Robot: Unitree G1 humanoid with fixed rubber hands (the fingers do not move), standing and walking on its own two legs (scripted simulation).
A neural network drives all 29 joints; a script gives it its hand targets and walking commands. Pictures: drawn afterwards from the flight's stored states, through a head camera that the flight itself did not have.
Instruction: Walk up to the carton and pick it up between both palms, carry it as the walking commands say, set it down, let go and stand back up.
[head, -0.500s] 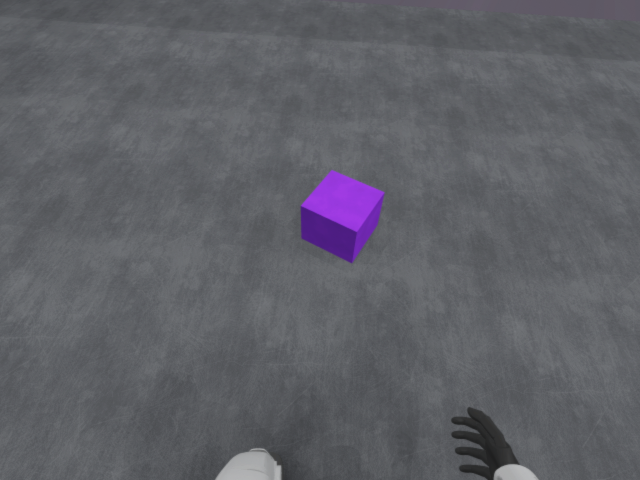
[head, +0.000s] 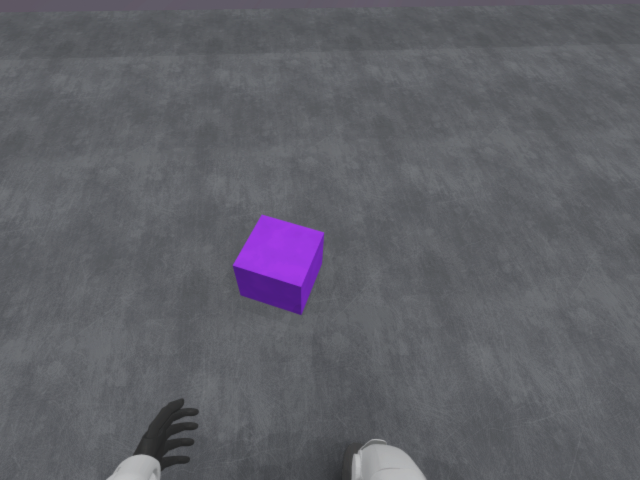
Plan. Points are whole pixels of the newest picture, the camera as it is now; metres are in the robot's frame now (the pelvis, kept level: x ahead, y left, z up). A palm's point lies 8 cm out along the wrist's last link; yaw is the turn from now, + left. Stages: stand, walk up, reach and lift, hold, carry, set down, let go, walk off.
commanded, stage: walk up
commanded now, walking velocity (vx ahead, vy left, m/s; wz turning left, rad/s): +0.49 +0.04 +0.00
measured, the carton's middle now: (281, 264) +0.84 +0.06 -0.67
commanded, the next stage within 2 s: none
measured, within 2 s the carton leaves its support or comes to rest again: neither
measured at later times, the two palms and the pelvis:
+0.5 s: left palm out of the picture +0.11 +0.26 -0.12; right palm (421, 332) +0.33 -0.19 -0.12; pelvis +0.20 +0.03 +0.01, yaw +1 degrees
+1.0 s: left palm (154, 303) +0.41 +0.25 -0.13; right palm (437, 393) +0.24 -0.20 -0.14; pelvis +0.31 +0.02 +0.00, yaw +0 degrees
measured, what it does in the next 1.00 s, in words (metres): walks ahead: right foot, then left foot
